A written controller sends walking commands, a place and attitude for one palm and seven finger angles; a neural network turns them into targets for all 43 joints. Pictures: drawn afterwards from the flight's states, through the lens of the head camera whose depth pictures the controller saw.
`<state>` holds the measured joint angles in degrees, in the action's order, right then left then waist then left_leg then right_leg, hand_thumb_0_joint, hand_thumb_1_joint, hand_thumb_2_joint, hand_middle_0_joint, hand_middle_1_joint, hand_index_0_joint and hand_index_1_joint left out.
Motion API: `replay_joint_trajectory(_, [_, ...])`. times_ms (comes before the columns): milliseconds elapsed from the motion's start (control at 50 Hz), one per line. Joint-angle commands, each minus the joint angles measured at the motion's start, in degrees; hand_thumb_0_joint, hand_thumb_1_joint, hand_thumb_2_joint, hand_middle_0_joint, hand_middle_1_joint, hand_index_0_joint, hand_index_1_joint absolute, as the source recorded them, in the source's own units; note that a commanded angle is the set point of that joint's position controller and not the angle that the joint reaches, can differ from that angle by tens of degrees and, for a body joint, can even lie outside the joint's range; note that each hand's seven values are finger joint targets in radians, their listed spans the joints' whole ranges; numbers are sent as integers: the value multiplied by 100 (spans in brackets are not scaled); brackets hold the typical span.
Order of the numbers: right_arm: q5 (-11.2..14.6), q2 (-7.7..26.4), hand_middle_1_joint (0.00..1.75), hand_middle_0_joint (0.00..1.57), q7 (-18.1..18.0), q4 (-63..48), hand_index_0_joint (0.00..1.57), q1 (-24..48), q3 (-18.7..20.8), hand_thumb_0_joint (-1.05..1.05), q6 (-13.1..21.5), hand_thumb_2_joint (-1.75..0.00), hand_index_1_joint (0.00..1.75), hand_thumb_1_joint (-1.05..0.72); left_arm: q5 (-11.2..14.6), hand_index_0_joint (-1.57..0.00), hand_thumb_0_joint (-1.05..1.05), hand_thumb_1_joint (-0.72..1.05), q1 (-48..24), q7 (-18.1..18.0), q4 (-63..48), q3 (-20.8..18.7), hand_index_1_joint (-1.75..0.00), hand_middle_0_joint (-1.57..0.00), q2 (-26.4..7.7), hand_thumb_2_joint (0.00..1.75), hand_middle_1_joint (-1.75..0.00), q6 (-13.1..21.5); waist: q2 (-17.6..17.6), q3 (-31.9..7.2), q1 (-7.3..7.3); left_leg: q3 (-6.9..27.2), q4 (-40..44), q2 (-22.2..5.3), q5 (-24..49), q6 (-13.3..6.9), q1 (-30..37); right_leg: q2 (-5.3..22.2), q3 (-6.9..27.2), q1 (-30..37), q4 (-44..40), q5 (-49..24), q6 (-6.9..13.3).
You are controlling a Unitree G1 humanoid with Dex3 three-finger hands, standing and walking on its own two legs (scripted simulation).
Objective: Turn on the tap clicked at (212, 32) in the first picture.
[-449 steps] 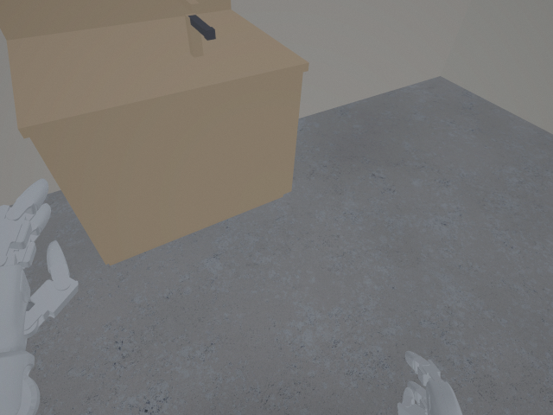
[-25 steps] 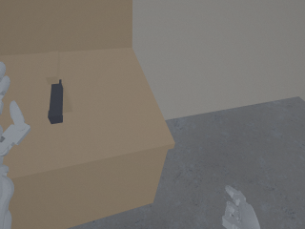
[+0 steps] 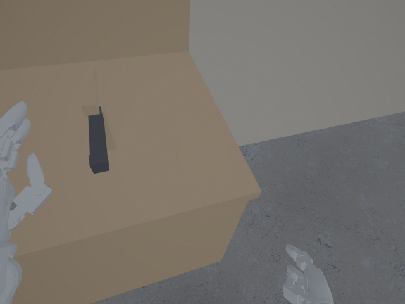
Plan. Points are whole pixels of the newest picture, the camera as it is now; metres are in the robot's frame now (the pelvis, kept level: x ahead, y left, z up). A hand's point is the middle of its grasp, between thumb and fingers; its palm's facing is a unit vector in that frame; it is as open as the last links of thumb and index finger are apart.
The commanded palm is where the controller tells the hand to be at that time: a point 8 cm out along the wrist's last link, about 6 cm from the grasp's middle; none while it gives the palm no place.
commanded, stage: come to a stop and stand still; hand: left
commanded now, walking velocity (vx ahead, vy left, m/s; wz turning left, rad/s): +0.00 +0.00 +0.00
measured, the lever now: (99, 162) +0.33 +0.23 +0.09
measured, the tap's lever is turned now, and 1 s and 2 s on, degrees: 0 0 0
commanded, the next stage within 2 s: look again from close up in 0.06 s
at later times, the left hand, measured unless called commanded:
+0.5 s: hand (68, 210) +0.20 +0.21 +0.16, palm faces +0.41 -0.85 -0.34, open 7.4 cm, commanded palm +0.14 +0.24 +0.18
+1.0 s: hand (114, 201) +0.22 +0.16 +0.16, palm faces +0.33 -0.86 -0.39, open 7.4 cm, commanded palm +0.17 +0.19 +0.18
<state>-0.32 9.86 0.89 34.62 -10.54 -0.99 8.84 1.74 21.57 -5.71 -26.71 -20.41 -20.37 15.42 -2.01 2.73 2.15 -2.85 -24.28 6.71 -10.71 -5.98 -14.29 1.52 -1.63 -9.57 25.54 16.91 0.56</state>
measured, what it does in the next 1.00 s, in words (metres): shifts its weight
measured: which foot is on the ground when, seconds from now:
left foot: down 0.00-1.00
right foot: down 0.00-1.00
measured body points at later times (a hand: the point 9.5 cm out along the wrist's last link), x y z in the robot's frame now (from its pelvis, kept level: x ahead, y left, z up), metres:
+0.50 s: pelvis -0.01 -0.04 +0.00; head -0.01 -0.02 +0.45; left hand +0.17 +0.26 +0.18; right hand +0.16 -0.26 -0.07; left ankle +0.02 +0.03 -0.74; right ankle -0.03 -0.14 -0.74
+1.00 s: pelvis +0.00 -0.08 +0.00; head +0.02 -0.08 +0.45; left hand +0.20 +0.20 +0.18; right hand +0.18 -0.31 -0.07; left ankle +0.02 +0.03 -0.74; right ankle -0.03 -0.14 -0.74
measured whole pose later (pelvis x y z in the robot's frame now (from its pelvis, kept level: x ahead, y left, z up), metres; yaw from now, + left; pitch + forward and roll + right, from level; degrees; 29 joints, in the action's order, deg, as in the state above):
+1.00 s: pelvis +0.00 -0.08 +0.00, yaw -1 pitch +0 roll +0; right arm 0.9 11.0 -1.9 32.0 -10.6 0.0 3.6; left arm 4.6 26.7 -4.6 -28.0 -20.8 -21.5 8.8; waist -0.4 1.7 0.5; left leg -1.0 -27.0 -0.3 -12.4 -0.6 -15.0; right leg -5.6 -2.8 -8.1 22.3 14.9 5.0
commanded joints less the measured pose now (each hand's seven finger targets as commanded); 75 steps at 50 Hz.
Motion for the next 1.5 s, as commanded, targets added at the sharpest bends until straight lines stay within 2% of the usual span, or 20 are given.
replay_joint_trajectory(0, [73,829,30,20,-93,-939,20,392,312,0,108,-90,30,-90,127,-20,0,90,-247,-101,-1280,-842,-30,-20,-1190,90,-30,217,536,-1384,-104,1034,31,-1222,3036,1336,1120,59,-30,247,-309,-1337,230])
replay_joint_trajectory(40, [113,859,30,20,-128,-1054,20,401,360,0,35,-90,30,-90,211,-20,0,90,89,-68,-1281,-815,-30,-20,-1079,90,-30,173,329,-1449,-100,1032,117,-1200,2625,1246,1057,66,-6,263,-174,-1186,245])
replay_joint_trajectory(100, [125,850,30,20,-185,-1118,20,499,326,0,-56,-90,30,-90,245,-20,0,90,475,-72,-1225,-908,-30,-20,-1056,90,-30,92,516,-1327,-94,989,406,-1233,1686,1001,792,67,70,234,-221,-917,138])
replay_joint_trajectory(200, [88,886,30,20,-283,-1146,20,562,283,0,-26,-90,30,-90,136,-20,0,90,-166,-90,-1378,-655,-30,-20,-1015,90,-30,63,1040,-744,-108,1335,1175,-1430,-341,909,197,-48,107,125,-138,-264,66])
replay_joint_trajectory(320, [62,921,30,20,-319,-1100,20,472,266,0,15,-90,30,-90,26,-20,0,90,-481,-123,-863,-389,-30,-20,-804,90,-30,1,468,-571,-115,1157,931,-1159,-1298,599,-209,119,354,283,-731,-54,137])
replay_joint_trajectory(480, [76,922,30,20,-308,-1017,20,491,274,0,73,-90,30,-90,74,-20,0,90,-385,-135,-1040,-440,-30,-20,-891,90,-30,20,467,-681,-139,930,249,-970,-278,439,310,362,665,-130,-1089,-130,233])
replay_joint_trajectory(620, [64,869,30,20,-347,-987,20,434,251,0,-7,-90,30,-90,201,-20,0,90,-133,-73,-1088,-620,-30,-20,-993,90,-30,-20,679,-809,-127,1152,698,-1267,613,560,419,-52,240,160,-511,-928,85])
replay_joint_trajectory(740, [95,884,30,20,-301,-1072,20,317,366,0,-92,-90,30,-90,250,-20,0,90,57,1,-1187,-653,-30,-20,-1015,90,-30,-145,625,-1114,-142,977,217,-1451,2327,659,967,-37,167,125,-424,-1458,64])
replay_joint_trajectory(920, [101,867,30,20,-326,-1138,20,364,387,0,-258,-90,30,-90,344,-20,0,90,224,27,-1349,-730,-30,-20,-1045,90,-30,-288,497,-1141,-181,701,-192,-1402,1692,445,610,139,347,210,-490,-1973,72])
replay_joint_trajectory(1000, [168,788,30,20,-337,-1111,20,496,321,0,-281,-90,30,-90,331,-20,0,90,239,-109,-1172,-737,-30,-20,-1007,90,-30,-348,426,-966,-133,465,-469,-1041,468,393,369,468,895,160,-855,-1989,-101])
replay_joint_trajectory(1140, [192,826,30,20,-351,-1024,20,602,305,0,-343,-90,30,-90,237,-20,0,90,-76,-234,-971,-558,-30,-20,-945,90,-30,-312,-92,-524,-95,419,-914,-760,207,371,-158,939,1304,200,-1074,-2328,-271])
replay_joint_trajectory(1200, [186,841,30,20,-343,-992,20,660,303,0,-353,-90,30,-90,195,-20,0,90,-107,-256,-1033,-596,-30,-20,-997,90,-30,-253,86,-539,-58,438,-778,-790,254,352,-178,1017,1209,362,-890,-2584,-248])
replay_joint_trajectory(1300, [173,854,30,20,-353,-998,20,660,328,0,-325,-90,30,-90,197,-20,0,90,-65,-263,-1199,-572,-30,-20,-960,90,-30,-234,171,-846,-48,515,-385,-977,1173,220,567,629,704,317,-503,-2653,-352])
replay_joint_trajectory(1320, [89,930,30,20,-384,-943,20,-290,538,0,91,-90,30,-90,-501,-20,0,90,-5504,-279,-2382,-3607,-30,-20,-5170,90,-30,303,-1044,384,-66,-631,-716,-470,726,499,37,141,578,-996,-1421,-5394,-1381])
replay_joint_trajectory(1340, [91,582,30,20,-342,-715,20,125,317,0,94,-90,30,-90,-150,-20,0,90,-2670,-18,560,-1652,-30,-20,-2278,90,-30,150,-819,-1015,-25,-110,-322,-302,999,382,40,319,542,648,-113,-5856,-959])
replay_joint_trajectory(1360, [147,844,30,20,-303,-1019,20,239,489,0,140,-90,30,-90,64,-20,0,90,-1052,-84,522,-1422,-30,-20,-1680,90,-30,181,-426,-973,179,42,-371,-545,1359,398,306,522,906,797,-44,-6065,-887])
replay_joint_trajectory(1400, [251,910,30,20,-157,-960,20,267,503,0,129,-90,30,-90,177,-20,0,90,-288,28,142,-240,-30,-20,-467,90,-30,117,1112,-1837,14,323,-305,-914,2712,105,1242,457,618,680,698,-4404,-473])
replay_joint_trajectory(1420, [210,1029,30,20,-60,-1072,20,189,554,0,111,-90,30,-90,152,-20,0,90,-302,22,-653,-347,-30,-20,-747,90,-30,111,1268,-2007,-8,606,-422,-1223,3223,-6,1536,347,545,251,955,-3360,-436])
replay_joint_trajectory(1440, [192,978,30,20,26,-1125,20,218,543,0,79,-90,30,-90,154,-20,0,90,-16,33,-975,-192,-30,-20,-642,90,-30,83,1246,-1957,-24,848,-434,-1438,3464,-98,1599,225,440,-111,1136,-2211,-414])
replay_joint_trajectory(1480, [173,924,30,20,108,-1274,20,269,517,0,55,-90,30,-90,98,-20,0,90,451,50,-1329,-194,-30,-20,-724,90,-30,2,800,-1654,-4,1045,-262,-1605,3074,-17,927,105,340,-48,661,-760,-252])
